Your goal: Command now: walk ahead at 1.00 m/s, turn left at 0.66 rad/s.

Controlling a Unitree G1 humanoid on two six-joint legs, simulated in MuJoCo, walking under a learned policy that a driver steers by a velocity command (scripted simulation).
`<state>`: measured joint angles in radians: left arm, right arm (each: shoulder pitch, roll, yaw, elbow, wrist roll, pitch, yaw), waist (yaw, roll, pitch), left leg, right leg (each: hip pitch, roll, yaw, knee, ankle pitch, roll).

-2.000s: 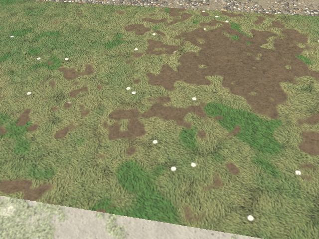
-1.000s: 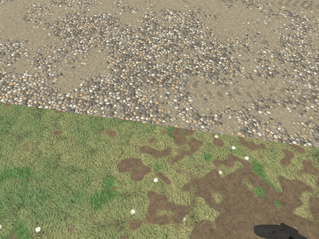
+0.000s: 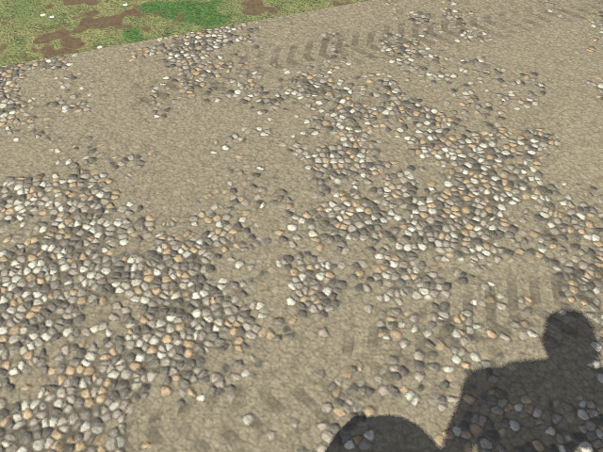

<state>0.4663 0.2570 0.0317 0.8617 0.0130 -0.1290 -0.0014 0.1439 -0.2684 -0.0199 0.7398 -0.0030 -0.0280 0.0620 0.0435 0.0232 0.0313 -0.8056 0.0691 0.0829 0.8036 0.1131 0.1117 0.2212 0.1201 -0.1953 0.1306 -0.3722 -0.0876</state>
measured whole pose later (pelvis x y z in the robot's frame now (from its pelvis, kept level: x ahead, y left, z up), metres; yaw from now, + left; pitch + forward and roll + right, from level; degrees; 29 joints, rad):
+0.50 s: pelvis +0.49 +0.04 +0.00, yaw +26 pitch +3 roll +0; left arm -0.05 0.26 -0.05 0.55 0.03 -0.08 -0.01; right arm 0.47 -0.34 -0.09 0.82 0.00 -0.06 0.01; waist -0.15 0.00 0.01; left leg 0.09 -0.15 -0.31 0.39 -0.46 0.15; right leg -0.60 -0.05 0.08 0.51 -0.03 0.02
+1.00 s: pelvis +0.86 +0.28 -0.02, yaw +49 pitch +1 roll -1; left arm 0.55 0.23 0.01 0.93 0.02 -0.06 0.01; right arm -0.01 -0.28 0.00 0.61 -0.06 -0.04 0.05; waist 0.08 0.03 0.04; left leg -0.56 -0.06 0.09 0.72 -0.18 0.17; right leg 0.09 -0.08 -0.15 0.87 -0.44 -0.02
